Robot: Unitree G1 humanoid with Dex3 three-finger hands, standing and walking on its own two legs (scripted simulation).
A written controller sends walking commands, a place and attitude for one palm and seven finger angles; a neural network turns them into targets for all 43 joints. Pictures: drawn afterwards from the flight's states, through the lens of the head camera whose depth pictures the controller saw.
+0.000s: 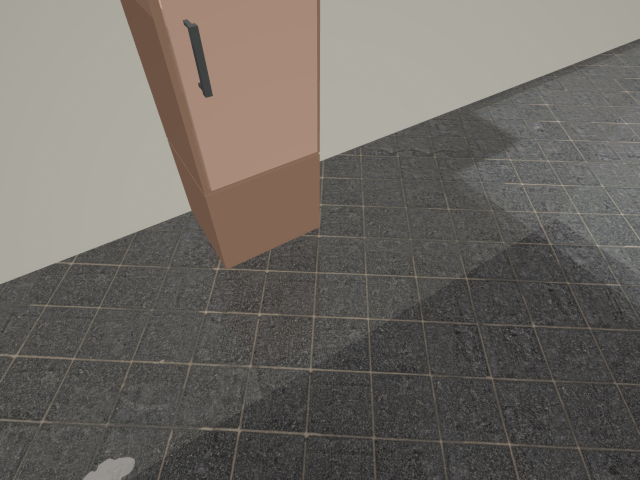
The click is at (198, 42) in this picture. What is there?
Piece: cupboard door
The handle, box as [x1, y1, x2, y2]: [183, 19, 212, 97]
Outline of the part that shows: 186,19 183,20 183,22 188,28 200,79 200,82 198,84 203,94 206,97 210,96 212,94 197,25 194,23 192,24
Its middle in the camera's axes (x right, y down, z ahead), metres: -0.30 -0.43 +0.93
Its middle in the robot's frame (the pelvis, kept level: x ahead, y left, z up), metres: +0.98 +0.34 +0.07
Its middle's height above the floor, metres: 0.84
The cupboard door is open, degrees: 0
